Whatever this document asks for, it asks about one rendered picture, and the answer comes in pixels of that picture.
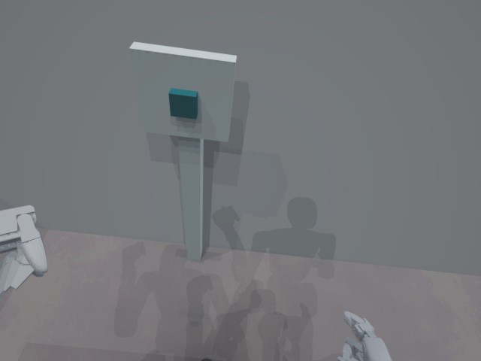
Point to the panel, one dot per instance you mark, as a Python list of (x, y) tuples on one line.
[(159, 68)]

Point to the robot right hand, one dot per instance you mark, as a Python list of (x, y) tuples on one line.
[(372, 348)]

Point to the robot left hand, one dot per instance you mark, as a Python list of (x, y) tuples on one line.
[(18, 232)]

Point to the button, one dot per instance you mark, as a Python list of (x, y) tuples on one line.
[(183, 103)]

